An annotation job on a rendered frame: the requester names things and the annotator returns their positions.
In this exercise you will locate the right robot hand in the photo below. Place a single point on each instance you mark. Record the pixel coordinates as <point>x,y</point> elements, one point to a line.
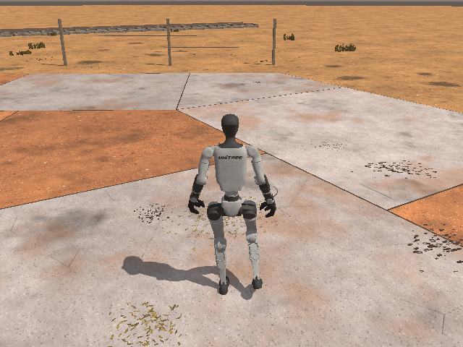
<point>269,206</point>

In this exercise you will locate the right robot upper arm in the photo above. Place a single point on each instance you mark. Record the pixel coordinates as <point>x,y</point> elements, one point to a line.
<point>257,164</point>

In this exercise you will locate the left robot upper arm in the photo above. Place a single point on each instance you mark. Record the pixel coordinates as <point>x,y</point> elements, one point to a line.
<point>208,152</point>

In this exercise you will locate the right robot forearm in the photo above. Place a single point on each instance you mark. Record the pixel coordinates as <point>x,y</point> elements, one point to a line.
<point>266,190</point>

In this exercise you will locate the left robot forearm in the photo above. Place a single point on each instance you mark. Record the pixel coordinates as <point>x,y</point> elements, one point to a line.
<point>196,190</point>

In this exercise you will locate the right robot shin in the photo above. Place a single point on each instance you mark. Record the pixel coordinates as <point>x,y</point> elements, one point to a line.
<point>254,256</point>

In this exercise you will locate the left robot foot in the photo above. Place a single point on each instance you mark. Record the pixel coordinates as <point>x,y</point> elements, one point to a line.
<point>224,288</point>

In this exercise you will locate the left robot hand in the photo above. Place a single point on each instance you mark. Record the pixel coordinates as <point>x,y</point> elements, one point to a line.
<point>197,204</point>

